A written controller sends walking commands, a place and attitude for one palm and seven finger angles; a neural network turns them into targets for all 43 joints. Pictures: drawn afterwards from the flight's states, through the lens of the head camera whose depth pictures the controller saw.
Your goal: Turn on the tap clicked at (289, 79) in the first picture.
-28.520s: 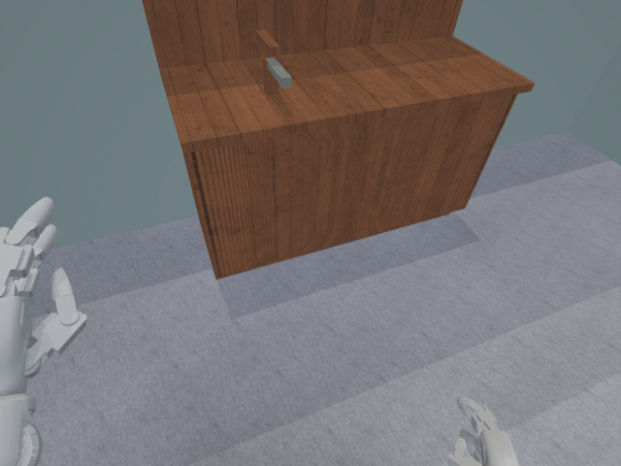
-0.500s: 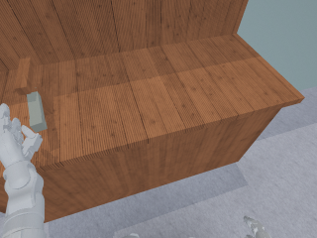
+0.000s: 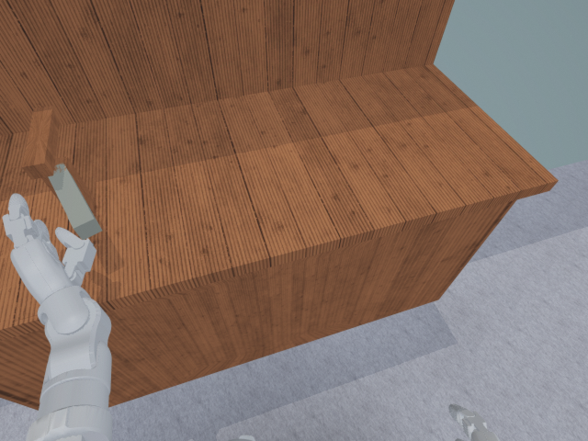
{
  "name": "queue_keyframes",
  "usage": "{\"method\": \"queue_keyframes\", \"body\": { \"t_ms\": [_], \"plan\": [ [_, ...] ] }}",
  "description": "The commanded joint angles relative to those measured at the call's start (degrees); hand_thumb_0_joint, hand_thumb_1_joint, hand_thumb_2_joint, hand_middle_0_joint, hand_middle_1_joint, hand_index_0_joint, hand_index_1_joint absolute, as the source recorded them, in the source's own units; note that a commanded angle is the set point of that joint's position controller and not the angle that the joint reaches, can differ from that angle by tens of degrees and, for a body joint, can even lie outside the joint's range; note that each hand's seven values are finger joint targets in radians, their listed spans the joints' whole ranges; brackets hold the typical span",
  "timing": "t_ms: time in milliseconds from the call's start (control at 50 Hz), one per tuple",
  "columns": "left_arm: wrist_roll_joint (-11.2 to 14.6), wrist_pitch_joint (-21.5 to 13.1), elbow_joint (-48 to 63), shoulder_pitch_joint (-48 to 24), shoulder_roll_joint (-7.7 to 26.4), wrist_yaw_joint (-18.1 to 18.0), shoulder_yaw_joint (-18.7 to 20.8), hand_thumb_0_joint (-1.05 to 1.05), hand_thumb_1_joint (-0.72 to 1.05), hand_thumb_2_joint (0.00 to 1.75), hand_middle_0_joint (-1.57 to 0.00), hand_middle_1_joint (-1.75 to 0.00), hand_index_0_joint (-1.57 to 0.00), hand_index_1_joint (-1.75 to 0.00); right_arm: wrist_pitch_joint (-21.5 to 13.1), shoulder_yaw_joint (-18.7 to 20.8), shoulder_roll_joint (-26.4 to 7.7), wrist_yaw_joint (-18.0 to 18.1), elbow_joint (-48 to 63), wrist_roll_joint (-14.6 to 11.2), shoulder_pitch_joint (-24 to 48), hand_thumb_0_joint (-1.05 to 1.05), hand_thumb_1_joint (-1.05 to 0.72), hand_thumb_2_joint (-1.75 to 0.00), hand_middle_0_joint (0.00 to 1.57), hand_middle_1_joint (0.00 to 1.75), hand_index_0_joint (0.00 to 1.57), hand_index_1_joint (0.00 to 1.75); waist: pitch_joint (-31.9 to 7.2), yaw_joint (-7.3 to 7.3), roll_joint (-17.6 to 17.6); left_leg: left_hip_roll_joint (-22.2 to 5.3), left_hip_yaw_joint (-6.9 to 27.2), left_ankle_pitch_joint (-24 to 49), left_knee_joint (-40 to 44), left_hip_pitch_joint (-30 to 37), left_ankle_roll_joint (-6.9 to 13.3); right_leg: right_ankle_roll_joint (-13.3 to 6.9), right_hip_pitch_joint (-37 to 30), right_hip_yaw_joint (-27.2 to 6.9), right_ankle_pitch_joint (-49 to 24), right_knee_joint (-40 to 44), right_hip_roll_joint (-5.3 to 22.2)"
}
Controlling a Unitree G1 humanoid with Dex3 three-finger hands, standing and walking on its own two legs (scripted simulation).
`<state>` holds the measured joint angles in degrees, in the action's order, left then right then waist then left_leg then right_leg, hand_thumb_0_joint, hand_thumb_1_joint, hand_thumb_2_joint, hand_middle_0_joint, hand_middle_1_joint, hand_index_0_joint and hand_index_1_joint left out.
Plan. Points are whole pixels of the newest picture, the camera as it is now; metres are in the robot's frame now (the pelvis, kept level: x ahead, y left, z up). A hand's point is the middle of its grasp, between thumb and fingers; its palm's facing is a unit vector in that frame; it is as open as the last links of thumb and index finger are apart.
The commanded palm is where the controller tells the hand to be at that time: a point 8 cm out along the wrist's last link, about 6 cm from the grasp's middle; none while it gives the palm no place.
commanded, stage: push the lever round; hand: left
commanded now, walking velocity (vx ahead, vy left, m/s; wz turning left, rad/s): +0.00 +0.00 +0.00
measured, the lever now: (85, 224) +0.38 +0.32 +0.07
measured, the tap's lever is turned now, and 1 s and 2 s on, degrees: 20 48 77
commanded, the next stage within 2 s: lift the hand up off the lever in 1.82 s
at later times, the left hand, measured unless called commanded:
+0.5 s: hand (115, 231) +0.37 +0.27 +0.07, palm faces +0.77 -0.64 -0.05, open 7.6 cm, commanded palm +0.32 +0.28 +0.07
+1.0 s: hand (140, 212) +0.41 +0.25 +0.07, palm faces +0.83 -0.56 -0.05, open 7.5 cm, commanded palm +0.35 +0.25 +0.07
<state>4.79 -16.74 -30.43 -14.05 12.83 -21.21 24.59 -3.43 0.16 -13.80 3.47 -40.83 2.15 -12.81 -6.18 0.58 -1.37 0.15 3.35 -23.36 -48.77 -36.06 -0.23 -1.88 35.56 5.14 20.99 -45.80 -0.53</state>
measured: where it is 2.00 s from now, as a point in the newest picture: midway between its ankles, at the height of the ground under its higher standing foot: outside the picture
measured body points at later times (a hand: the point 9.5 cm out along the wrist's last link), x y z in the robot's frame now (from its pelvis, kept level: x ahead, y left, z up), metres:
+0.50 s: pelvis +0.00 +0.01 +0.00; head +0.04 +0.01 +0.45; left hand +0.33 +0.30 +0.07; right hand +0.12 -0.24 -0.11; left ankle +0.01 +0.12 -0.70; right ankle +0.02 -0.10 -0.70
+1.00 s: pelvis +0.00 +0.01 +0.00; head +0.04 +0.01 +0.45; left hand +0.36 +0.27 +0.07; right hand +0.10 -0.24 -0.13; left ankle +0.01 +0.12 -0.70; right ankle +0.02 -0.10 -0.70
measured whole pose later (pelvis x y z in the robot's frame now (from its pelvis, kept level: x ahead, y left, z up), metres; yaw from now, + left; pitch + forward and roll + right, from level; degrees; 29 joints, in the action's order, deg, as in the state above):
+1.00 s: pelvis +0.00 +0.01 +0.00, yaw +0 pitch +12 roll -2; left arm -5.2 -14.6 -43.4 -30.2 5.3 -46.4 21.8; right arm -0.2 1.9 -11.7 -0.6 -43.6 5.5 -13.1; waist -8.3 2.4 -1.4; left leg 0.5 3.0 -23.5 -49.7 -38.5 0.1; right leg -1.5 38.0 4.8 20.9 -46.6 -0.2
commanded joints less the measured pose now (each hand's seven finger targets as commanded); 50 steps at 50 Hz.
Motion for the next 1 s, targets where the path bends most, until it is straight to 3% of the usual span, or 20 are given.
{"method": "queue_keyframes", "body": {
  "t_ms": [0,60,140,160,200,260,320,380,420,460,540,580,640,720,760,840,860,880,960,980],
  "plan": [
    [-1.6,-3.8,13.1,-18.7,11.5,-1.8,-0.5,0.00,0.90,0.90,-0.15,-0.15,-0.15,-0.15,-2.0,2.8,-7.6,0.6,6.5,-0.1,1.1,0.00,-0.90,-0.90,0.20,0.30,0.20,0.30,-15.9,1.11,-2.1,1.1,-0.7,11.6,6.7,5.0,1.1,0.6,-10.7,-3.8,-12.4,6.1,0.2],
    [-2.6,-3.6,12.2,-20.3,12.2,-3.6,0.0,0.00,0.90,0.90,-0.15,-0.15,-0.15,-0.15,-1.8,2.7,-7.8,0.6,6.0,0.0,1.2,0.00,-0.90,-0.90,0.20,0.30,0.20,0.30,-14.4,1.21,-2.7,1.0,-0.3,10.5,7.0,4.5,1.0,0.4,-9.9,-3.8,-10.8,6.5,0.2],
    [-3.7,-3.2,11.7,-23.2,8.3,-6.3,-3.6,0.00,0.90,0.90,-0.15,-0.15,-0.15,-0.15,-2.0,2.7,-7.5,0.3,5.8,0.2,1.5,0.00,-0.90,-0.90,0.20,0.30,0.20,0.30,-14.4,2.06,-2.3,0.9,0.1,8.8,7.4,5.3,0.8,0.3,-8.2,-3.3,-8.5,6.6,0.1],
    [-4.1,-3.2,11.5,-22.7,9.8,-7.2,-1.8,0.00,0.90,0.90,-0.15,-0.15,-0.15,-0.15,-1.9,2.9,-7.7,0.4,5.7,0.4,1.4,0.00,-0.90,-0.90,0.20,0.30,0.20,0.30,-15.0,1.55,-1.3,0.8,0.2,9.6,7.3,5.1,0.8,0.3,-8.9,-3.2,-8.9,6.5,0.1],
    [-4.5,-3.1,12.2,-22.5,7.6,-8.3,-3.5,0.00,0.90,0.90,-0.15,-0.15,-0.15,-0.15,-1.7,3.1,-7.4,0.1,6.0,0.5,1.3,0.00,-0.90,-0.90,0.20,0.30,0.20,0.30,-17.0,1.48,-1.2,0.9,-0.3,12.1,6.9,6.1,0.7,0.3,-10.0,-3.2,-11.6,6.0,0.1],
    [-5.8,-2.8,11.8,-21.6,8.1,-10.5,-2.4,0.00,0.90,0.90,-0.15,-0.15,-0.15,-0.15,-1.4,3.2,-7.3,-0.3,5.7,0.8,1.2,0.00,-0.90,-0.90,0.20,0.30,0.20,0.30,-17.1,0.56,-3.3,0.8,-0.2,14.0,7.0,6.5,0.2,0.0,-10.2,-3.0,-12.3,5.6,0.1],
    [-6.1,-2.1,9.4,-22.1,6.4,-12.1,-3.4,0.00,0.90,0.90,-0.15,-0.15,-0.15,-0.15,-1.1,3.2,-7.0,-0.7,5.7,0.8,1.5,0.00,-0.90,-0.90,0.20,0.30,0.20,0.30,-15.2,1.19,0.4,0.6,-0.2,12.1,7.1,4.6,0.4,0.3,-9.7,-2.9,-11.0,6.0,0.1],
    [-7.2,-2.1,11.2,-25.2,5.7,-13.5,-4.4,0.00,0.90,0.90,-0.15,-0.15,-0.15,-0.15,-0.7,3.2,-6.8,-0.8,5.7,1.0,1.5,0.00,-0.90,-0.90,0.20,0.30,0.20,0.30,-16.3,1.61,-2.5,0.6,-0.3,13.5,6.9,5.9,0.3,0.1,-9.5,-2.9,-11.9,5.7,0.3],
    [-7.5,-1.9,9.3,-25.1,5.2,-14.5,-4.5,0.00,0.90,0.90,-0.15,-0.15,-0.15,-0.15,-0.6,3.4,-6.8,-0.9,5.5,1.0,1.6,0.00,-0.90,-0.90,0.20,0.30,0.20,0.30,-15.9,1.58,-0.5,0.4,0.0,12.5,7.0,5.4,0.2,0.1,-9.0,-2.8,-10.5,5.8,0.1],
    [-8.1,-2.0,9.7,-26.1,5.7,-15.6,-3.6,0.00,0.90,0.90,-0.15,-0.15,-0.15,-0.15,-0.4,3.5,-6.7,-0.9,5.2,1.1,1.7,0.00,-0.90,-0.90,0.20,0.30,0.20,0.30,-16.3,1.11,-2.6,0.5,0.0,13.1,7.0,5.8,0.0,-0.2,-9.2,-2.8,-10.7,5.8,0.1],
    [-8.7,-1.7,7.6,-28.5,3.4,-17.4,-5.6,0.00,0.90,0.90,-0.15,-0.15,-0.15,-0.15,-0.3,3.5,-6.6,-1.2,4.8,1.4,1.8,0.00,-0.90,-0.90,0.20,0.30,0.20,0.30,-16.3,2.00,-0.1,0.4,-0.1,11.9,6.8,5.4,0.1,0.0,-8.4,-2.7,-9.7,5.9,0.1],
    [-9.3,-1.8,8.2,-29.9,2.5,-18.2,-6.2,0.00,0.90,0.90,-0.15,-0.15,-0.15,-0.15,-0.1,3.6,-6.4,-1.3,4.6,1.5,1.8,0.00,-0.90,-0.90,0.20,0.30,0.20,0.30,-17.3,1.87,-2.9,0.3,0.1,13.6,6.9,6.9,-0.3,-0.2,-8.1,-2.5,-10.4,5.4,0.1],
    [-9.8,-1.8,6.6,-32.4,0.3,-19.7,-8.2,0.00,0.90,0.90,-0.15,-0.15,-0.15,-0.15,-0.2,3.6,-6.3,-1.7,4.1,1.8,1.8,0.00,-0.90,-0.90,0.20,0.30,0.20,0.30,-16.9,2.44,-2.2,0.1,0.4,13.6,6.8,7.1,-0.7,-0.3,-7.0,-2.1,-9.8,5.2,0.0],
    [-10.4,-1.4,3.7,-35.5,-0.4,-21.4,-8.0,0.00,0.90,0.90,-0.15,-0.15,-0.15,-0.15,0.0,3.8,-6.2,-2.1,3.5,2.2,1.6,0.00,-0.90,-0.90,0.20,0.30,0.20,0.30,-17.3,2.84,-1.1,0.2,0.2,12.8,6.5,6.6,-0.4,-0.1,-6.5,-2.1,-9.2,5.2,0.1],
    [-10.8,-1.2,2.4,-34.4,2.9,-22.5,-4.2,0.00,0.90,0.90,-0.15,-0.15,-0.15,-0.15,0.3,4.0,-6.5,-2.1,3.2,2.5,1.2,0.00,-0.90,-0.90,0.20,0.30,0.20,0.30,-18.6,1.71,-1.6,0.4,0.1,13.7,6.5,5.7,-0.5,-0.3,-8.0,-2.2,-10.1,5.2,0.0],
    [-11.3,-1.0,0.6,-36.3,0.8,-23.9,-5.3,0.00,0.90,0.90,-0.15,-0.15,-0.15,-0.15,1.0,4.1,-6.0,-2.9,3.2,2.9,0.5,0.00,-0.90,-0.90,0.20,0.30,0.20,0.30,-19.2,2.37,-0.7,0.4,-0.4,15.4,5.8,5.8,-0.4,-0.2,-8.2,-1.9,-11.9,5.0,0.1],
    [-11.6,-1.0,-0.1,-35.6,2.8,-24.4,-3.2,0.00,0.90,0.90,-0.15,-0.15,-0.15,-0.15,1.2,4.2,-6.2,-2.8,3.0,2.9,0.4,0.00,-0.90,-0.90,0.20,0.30,0.20,0.30,-19.5,1.91,0.2,0.2,-0.1,15.6,6.0,5.3,-0.5,-0.2,-8.7,-1.9,-12.0,4.9,0.0],
    [-11.7,-0.9,-0.4,-37.2,0.2,-24.4,-5.6,0.00,0.90,0.90,-0.15,-0.15,-0.15,-0.15,1.4,4.0,-5.9,-3.0,3.2,2.9,0.5,0.00,-0.90,-0.90,0.20,0.30,0.20,0.30,-18.9,2.62,-0.9,0.3,-0.3,15.3,6.0,5.3,-0.4,-0.1,-8.1,-2.0,-11.9,4.8,0.2],
    [-12.4,-1.2,-1.6,-38.4,1.7,-26.0,-3.3,0.00,0.90,0.90,-0.15,-0.15,-0.15,-0.15,1.6,4.5,-6.1,-3.5,2.7,3.4,-0.2,0.00,-0.90,-0.90,0.20,0.30,0.20,0.30,-19.7,2.21,-1.3,0.3,-0.1,15.6,5.7,5.2,-0.4,-0.3,-8.0,-1.8,-11.7,4.7,0.0],
    [-12.6,-1.3,-1.3,-40.3,-0.1,-26.0,-5.4,0.00,0.90,0.90,-0.15,-0.15,-0.15,-0.15,1.8,4.4,-5.9,-3.8,2.7,3.3,-0.2,0.00,-0.90,-0.90,0.20,0.30,0.20,0.30,-19.8,3.29,-1.5,0.2,-0.2,15.9,5.4,5.9,-0.5,-0.2,-7.3,-1.7,-11.9,4.6,0.1]
  ]
}}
